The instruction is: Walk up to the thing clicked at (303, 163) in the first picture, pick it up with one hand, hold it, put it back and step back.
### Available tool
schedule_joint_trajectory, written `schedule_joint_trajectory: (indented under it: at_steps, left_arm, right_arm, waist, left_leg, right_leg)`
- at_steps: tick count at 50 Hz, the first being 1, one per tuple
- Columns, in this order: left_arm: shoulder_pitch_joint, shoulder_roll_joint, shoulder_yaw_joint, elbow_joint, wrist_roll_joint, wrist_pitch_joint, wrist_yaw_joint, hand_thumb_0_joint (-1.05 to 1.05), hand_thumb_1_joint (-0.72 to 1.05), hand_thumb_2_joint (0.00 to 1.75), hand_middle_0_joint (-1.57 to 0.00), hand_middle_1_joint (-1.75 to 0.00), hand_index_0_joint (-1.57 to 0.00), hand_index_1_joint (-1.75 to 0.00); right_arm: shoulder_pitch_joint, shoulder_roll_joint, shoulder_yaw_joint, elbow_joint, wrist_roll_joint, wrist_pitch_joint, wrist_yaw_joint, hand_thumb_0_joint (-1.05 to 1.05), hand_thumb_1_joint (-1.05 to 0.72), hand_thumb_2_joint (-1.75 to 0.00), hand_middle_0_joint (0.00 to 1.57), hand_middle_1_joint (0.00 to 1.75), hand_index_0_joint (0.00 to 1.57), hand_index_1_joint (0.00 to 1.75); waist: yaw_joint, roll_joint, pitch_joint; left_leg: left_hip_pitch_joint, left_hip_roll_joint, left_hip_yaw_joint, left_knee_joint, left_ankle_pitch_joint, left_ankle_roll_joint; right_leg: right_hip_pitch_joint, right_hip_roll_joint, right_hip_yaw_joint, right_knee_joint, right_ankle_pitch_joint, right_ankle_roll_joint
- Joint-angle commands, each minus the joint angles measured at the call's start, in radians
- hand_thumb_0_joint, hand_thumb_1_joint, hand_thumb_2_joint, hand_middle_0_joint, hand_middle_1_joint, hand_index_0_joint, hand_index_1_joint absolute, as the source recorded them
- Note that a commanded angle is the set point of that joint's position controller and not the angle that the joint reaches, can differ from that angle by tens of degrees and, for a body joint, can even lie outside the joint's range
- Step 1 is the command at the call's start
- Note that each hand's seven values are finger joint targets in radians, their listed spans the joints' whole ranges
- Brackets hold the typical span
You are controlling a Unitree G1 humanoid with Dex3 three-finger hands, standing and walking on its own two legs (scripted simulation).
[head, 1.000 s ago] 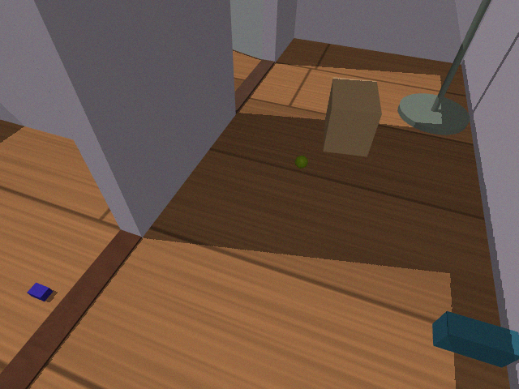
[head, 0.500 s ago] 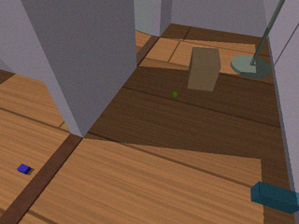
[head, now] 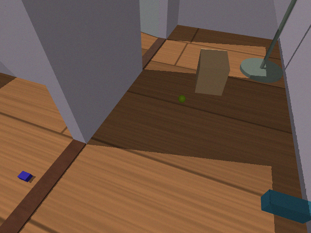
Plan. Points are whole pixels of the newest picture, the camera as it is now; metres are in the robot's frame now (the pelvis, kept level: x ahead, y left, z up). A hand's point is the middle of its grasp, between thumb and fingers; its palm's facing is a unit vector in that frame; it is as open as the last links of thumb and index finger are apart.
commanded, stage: stand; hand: left
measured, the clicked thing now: (181, 98) +1.45 -0.23 -0.75
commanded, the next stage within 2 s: walk up in 0.12 s
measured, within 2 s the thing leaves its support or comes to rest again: neither
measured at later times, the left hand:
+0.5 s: hand (88, 229) +0.19 +0.21 -0.14, palm faces -0.14 -0.89 -0.44, open 7.3 cm
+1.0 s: hand (124, 158) +0.43 +0.14 -0.16, palm faces -0.33 -0.88 -0.34, open 7.3 cm
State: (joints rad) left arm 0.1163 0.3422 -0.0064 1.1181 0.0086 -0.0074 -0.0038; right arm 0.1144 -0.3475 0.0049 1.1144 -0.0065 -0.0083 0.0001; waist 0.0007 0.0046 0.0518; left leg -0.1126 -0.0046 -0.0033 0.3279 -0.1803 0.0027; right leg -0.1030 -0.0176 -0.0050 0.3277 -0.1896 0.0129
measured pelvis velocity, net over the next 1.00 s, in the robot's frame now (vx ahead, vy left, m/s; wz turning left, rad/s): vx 0.30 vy -0.11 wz -0.28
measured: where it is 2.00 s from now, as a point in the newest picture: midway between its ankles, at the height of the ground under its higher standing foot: (192, 165)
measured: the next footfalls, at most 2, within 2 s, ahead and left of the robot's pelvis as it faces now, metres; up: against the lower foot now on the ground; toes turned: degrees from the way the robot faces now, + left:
right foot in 0.44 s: +0.16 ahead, -0.23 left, +0.00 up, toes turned -13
left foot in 0.84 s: +0.39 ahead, -0.01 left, +0.00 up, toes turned -8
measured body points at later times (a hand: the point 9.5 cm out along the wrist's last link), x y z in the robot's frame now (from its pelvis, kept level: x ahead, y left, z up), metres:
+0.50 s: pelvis +0.08 -0.09 -0.03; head +0.07 -0.11 +0.42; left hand +0.20 +0.25 -0.11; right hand +0.07 -0.44 -0.16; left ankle +0.01 +0.09 -0.72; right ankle +0.12 -0.22 -0.75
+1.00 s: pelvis +0.30 -0.11 -0.02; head +0.32 -0.10 +0.43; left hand +0.45 +0.18 -0.14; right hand +0.27 -0.44 -0.11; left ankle +0.35 +0.00 -0.75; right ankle +0.24 -0.23 -0.68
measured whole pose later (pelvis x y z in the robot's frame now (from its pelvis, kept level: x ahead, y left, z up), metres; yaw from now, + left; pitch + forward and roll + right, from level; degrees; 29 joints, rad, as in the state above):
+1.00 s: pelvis +0.30 -0.11 -0.02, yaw -16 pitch -2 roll +1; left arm 0.30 0.45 0.04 0.89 0.00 -0.05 -0.06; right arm 0.28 -0.39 -0.06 0.86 -0.01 -0.09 0.05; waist -0.02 -0.07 0.06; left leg -0.24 0.05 0.14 0.53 -0.25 0.02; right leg -0.43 -0.01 0.05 1.07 -0.36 -0.04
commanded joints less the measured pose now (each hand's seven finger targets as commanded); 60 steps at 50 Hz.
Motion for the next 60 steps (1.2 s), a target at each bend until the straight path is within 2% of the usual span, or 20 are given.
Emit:
schedule_joint_trajectory:
  at_steps: [1, 5, 6, 9, 12, 18, 21, 22, 23, 24, 29, 38, 41, 42, 43, 44, 46, 49, 56, 60]
  left_arm:
    - [-0.034, 0.211, 0.044, -0.062, 0.003, -0.025, 0.012, 0.0, 0.9, 0.9, -0.2, -0.3, -0.2, -0.3]
    - [-0.036, 0.218, 0.047, -0.063, 0.004, -0.023, 0.013, 0.0, 0.9, 0.9, -0.2, -0.3, -0.2, -0.3]
    - [0.016, 0.303, 0.115, -0.145, 0.028, -0.024, -0.025, 0.0, 0.9, 0.9, -0.2, -0.3, -0.2, -0.3]
    - [-0.152, 0.256, 0.114, -0.226, 0.043, -0.013, -0.058, 0.0, 0.9, 0.9, -0.2, -0.3, -0.2, -0.3]
    - [-0.023, 0.265, 0.123, -0.223, 0.027, -0.024, -0.086, 0.0, 0.9, 0.9, -0.2, -0.3, -0.2, -0.3]
    - [0.048, 0.257, 0.139, -0.222, 0.026, -0.026, -0.117, 0.0, 0.9, 0.9, -0.2, -0.3, -0.2, -0.3]
    - [0.284, 0.305, 0.17, -0.149, 0.032, -0.043, -0.088, 0.0, 0.9, 0.9, -0.2, -0.3, -0.2, -0.3]
    - [0.419, 0.383, 0.199, -0.138, 0.037, -0.052, -0.065, 0.0, 0.9, 0.9, -0.2, -0.3, -0.2, -0.3]
    - [0.369, 0.466, 0.197, -0.194, 0.034, -0.062, -0.055, 0.0, 0.9, 0.9, -0.2, -0.3, -0.2, -0.3]
    - [0.26, 0.478, 0.191, -0.234, 0.016, -0.06, -0.057, 0.0, 0.9, 0.9, -0.2, -0.3, -0.2, -0.3]
    - [0.147, 0.359, 0.151, -0.278, 0.0, -0.073, -0.048, 0.0, 0.9, 0.9, -0.2, -0.3, -0.2, -0.3]
    - [0.162, 0.361, 0.143, -0.336, 0.009, -0.087, -0.052, 0.0, 0.9, 0.9, -0.2, -0.3, -0.2, -0.3]
    - [0.162, 0.309, 0.118, -0.346, 0.01, -0.085, -0.05, 0.0, 0.9, 0.9, -0.2, -0.3, -0.2, -0.3]
    - [0.206, 0.239, 0.096, -0.356, 0.001, -0.085, -0.045, 0.0, 0.9, 0.9, -0.2, -0.3, -0.2, -0.3]
    - [0.222, 0.215, 0.09, -0.356, -0.01, -0.08, -0.035, 0.0, 0.9, 0.9, -0.2, -0.3, -0.2, -0.3]
    - [0.197, 0.322, 0.104, -0.345, 0.003, -0.08, -0.021, 0.0, 0.9, 0.9, -0.2, -0.3, -0.2, -0.3]
    - [0.205, 0.319, 0.102, -0.312, -0.011, -0.083, -0.029, 0.0, 0.9, 0.9, -0.2, -0.3, -0.2, -0.3]
    - [0.217, 0.288, 0.105, -0.298, -0.009, -0.078, -0.051, 0.0, 0.9, 0.9, -0.2, -0.3, -0.2, -0.3]
    - [0.062, 0.246, 0.106, -0.338, 0.002, -0.07, -0.083, 0.0, 0.9, 0.9, -0.2, -0.3, -0.2, -0.3]
    - [0.173, 0.284, 0.132, -0.29, 0.002, -0.077, -0.072, 0.0, 0.9, 0.9, -0.2, -0.3, -0.2, -0.3]
  right_arm:
    - [-0.037, -0.211, -0.04, -0.06, -0.001, -0.026, -0.01, 0.0, -0.9, -0.9, 0.2, 0.3, 0.2, 0.3]
    - [-0.033, -0.209, -0.039, -0.058, -0.003, -0.026, -0.011, 0.0, -0.9, -0.9, 0.2, 0.3, 0.2, 0.3]
    - [0.042, -0.33, -0.119, -0.12, -0.028, -0.055, 0.005, 0.0, -0.9, -0.9, 0.2, 0.3, 0.2, 0.3]
    - [0.152, -0.394, -0.17, -0.126, -0.032, -0.075, 0.009, 0.0, -0.9, -0.9, 0.2, 0.3, 0.2, 0.3]
    - [0.06, -0.354, -0.162, -0.192, -0.035, -0.091, 0.013, 0.0, -0.9, -0.9, 0.2, 0.3, 0.2, 0.3]
    - [-0.023, -0.356, -0.165, -0.241, -0.048, -0.085, 0.039, 0.0, -0.9, -0.9, 0.2, 0.3, 0.2, 0.3]
    - [-0.003, -0.289, -0.139, -0.25, -0.048, -0.065, 0.038, 0.0, -0.9, -0.9, 0.2, 0.3, 0.2, 0.3]
    - [0.018, -0.212, -0.108, -0.266, -0.045, -0.061, 0.042, 0.0, -0.9, -0.9, 0.2, 0.3, 0.2, 0.3]
    - [0.021, -0.204, -0.095, -0.311, -0.017, -0.06, 0.045, 0.0, -0.9, -0.9, 0.2, 0.3, 0.2, 0.3]
    - [-0.024, -0.303, -0.121, -0.3, -0.023, -0.057, 0.04, 0.0, -0.9, -0.9, 0.2, 0.3, 0.2, 0.3]
    - [0.145, -0.301, -0.127, -0.22, -0.01, -0.056, 0.066, 0.0, -0.9, -0.9, 0.2, 0.3, 0.2, 0.3]
    - [0.047, -0.261, -0.14, -0.307, -0.02, -0.077, 0.082, 0.0, -0.9, -0.9, 0.2, 0.3, 0.2, 0.3]
    - [0.236, -0.288, -0.161, -0.266, -0.028, -0.097, 0.061, 0.0, -0.9, -0.9, 0.2, 0.3, 0.2, 0.3]
    - [0.366, -0.365, -0.186, -0.245, -0.042, -0.106, 0.046, 0.0, -0.9, -0.9, 0.2, 0.3, 0.2, 0.3]
    - [0.368, -0.434, -0.199, -0.271, -0.037, -0.111, 0.039, 0.0, -0.9, -0.9, 0.2, 0.3, 0.2, 0.3]
    - [0.298, -0.443, -0.201, -0.287, 0.001, -0.106, 0.042, 0.0, -0.9, -0.9, 0.2, 0.3, 0.2, 0.3]
    - [0.216, -0.356, -0.163, -0.312, 0.004, -0.105, 0.038, 0.0, -0.9, -0.9, 0.2, 0.3, 0.2, 0.3]
    - [0.211, -0.316, -0.142, -0.318, 0.004, -0.114, 0.036, 0.0, -0.9, -0.9, 0.2, 0.3, 0.2, 0.3]
    - [0.198, -0.341, -0.144, -0.348, -0.001, -0.103, 0.041, 0.0, -0.9, -0.9, 0.2, 0.3, 0.2, 0.3]
    - [0.174, -0.315, -0.128, -0.362, -0.002, -0.086, 0.04, 0.0, -0.9, -0.9, 0.2, 0.3, 0.2, 0.3]
  waist:
    - [0.002, -0.012, -0.071]
    - [0.001, -0.003, -0.074]
    - [-0.033, -0.013, -0.17]
    - [-0.12, 0.112, 0.054]
    - [-0.031, 0.082, 0.002]
    - [0.013, 0.162, 0.033]
    - [0.119, -0.106, -0.078]
    - [0.189, -0.363, -0.094]
    - [0.145, -0.411, -0.07]
    - [0.106, -0.226, 0.033]
    - [0.008, -0.15, 0.041]
    - [0.029, -0.08, 0.041]
    - [-0.084, 0.021, -0.059]
    - [-0.132, 0.241, -0.143]
    - [-0.117, 0.306, -0.114]
    - [-0.094, 0.159, -0.097]
    - [-0.039, 0.061, 0.005]
    - [-0.026, 0.121, -0.003]
    - [-0.039, 0.134, -0.002]
    - [0.054, 0.019, -0.057]
  left_leg:
    - [0.013, 0.132, -0.098, -0.044, 0.127, 0.027]
    - [0.007, 0.129, -0.097, -0.051, 0.124, 0.026]
    - [0.159, 0.133, -0.103, 0.02, -0.368, 0.093]
    - [0.178, 0.455, -0.43, -0.197, -0.569, 0.257]
    - [0.115, 0.402, -0.309, -0.208, -0.51, 0.23]
    - [-0.152, 0.267, 0.0, -0.115, -0.395, 0.151]
    - [-0.325, 0.167, 0.128, 0.323, -0.39, 0.104]
    - [-0.494, 0.054, 0.174, 0.684, -0.435, 0.077]
    - [-0.636, -0.021, 0.072, 0.842, -0.426, 0.025]
    - [-0.597, 0.078, -0.036, 0.869, -0.347, 0.014]
    - [-0.407, 0.14, -0.028, 0.655, -0.152, 0.018]
    - [-0.231, 0.083, 0.075, 0.284, -0.036, -0.006]
    - [0.11, 0.026, 0.1, 0.183, -0.075, 0.03]
    - [0.281, 0.194, -0.165, 0.054, -0.324, 0.094]
    - [0.301, 0.444, -0.643, -0.134, -0.525, 0.18]
    - [0.201, 0.485, -0.687, -0.143, -0.542, 0.265]
    - [0.059, 0.365, -0.362, -0.1, -0.335, 0.205]
    - [0.019, 0.308, -0.138, -0.078, 0.027, 0.197]
    - [-0.059, 0.265, 0.032, -0.029, 0.082, 0.182]
    - [-0.199, 0.227, 0.088, 0.21, 0.043, 0.135]
  right_leg:
    - [0.004, -0.115, 0.087, -0.055, 0.125, -0.035]
    - [0.01, -0.117, 0.088, -0.048, 0.133, -0.037]
    - [-0.143, -0.04, 0.088, 0.068, -0.311, -0.067]
    - [-0.647, -0.059, 0.078, 0.526, -0.288, -0.044]
    - [-0.564, -0.123, 0.113, 0.556, -0.22, -0.033]
    - [-0.194, -0.071, -0.052, 0.321, -0.095, -0.016]
    - [0.18, 0.007, -0.097, 0.238, -0.091, -0.028]
    - [0.28, -0.085, 0.122, 0.069, -0.382, -0.07]
    - [0.173, -0.341, 0.697, -0.218, -0.692, -0.192]
    - [0.014, -0.413, 0.79, -0.251, -0.787, -0.274]
    - [-0.128, -0.22, 0.332, -0.148, -0.402, -0.206]
    - [-0.202, -0.186, 0.191, -0.067, -0.271, -0.202]
    - [-0.301, -0.112, 0.095, 0.284, 0.052, -0.154]
    - [-0.441, -0.012, 0.016, 0.644, 0.055, -0.107]
    - [-0.661, 0.121, 0.029, 0.817, -0.301, -0.066]
    - [-0.632, 0.039, 0.141, 0.9, -0.312, -0.08]
    - [-0.582, -0.028, 0.15, 0.833, -0.176, -0.065]
    - [-0.504, -0.058, 0.102, 0.691, -0.131, -0.032]
    - [-0.312, -0.044, -0.045, 0.308, 0.055, -0.036]
    - [0.017, 0.005, -0.075, 0.246, 0.05, -0.063]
